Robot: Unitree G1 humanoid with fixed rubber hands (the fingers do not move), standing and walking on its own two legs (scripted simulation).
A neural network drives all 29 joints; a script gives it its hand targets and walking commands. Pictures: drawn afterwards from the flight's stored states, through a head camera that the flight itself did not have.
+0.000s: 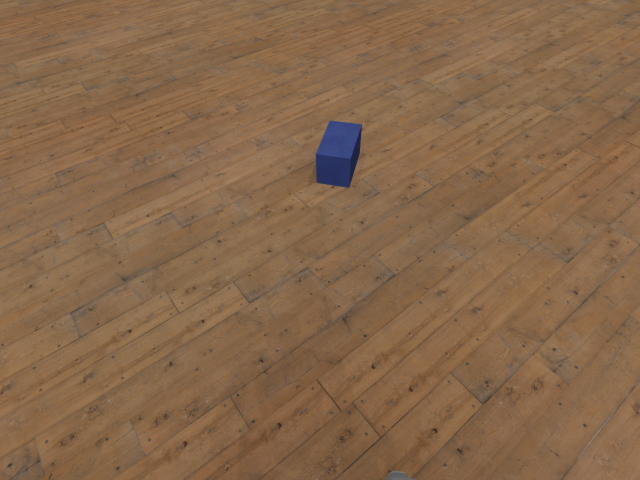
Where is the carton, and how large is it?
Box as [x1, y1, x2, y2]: [316, 121, 361, 187]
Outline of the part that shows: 329,121 316,152 317,182 348,187 359,153 361,124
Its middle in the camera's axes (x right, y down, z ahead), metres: +0.10 -0.42 +1.84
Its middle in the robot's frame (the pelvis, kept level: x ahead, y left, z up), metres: +1.59 -0.05 -0.66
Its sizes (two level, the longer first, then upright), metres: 0.271 0.157 0.167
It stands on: the floor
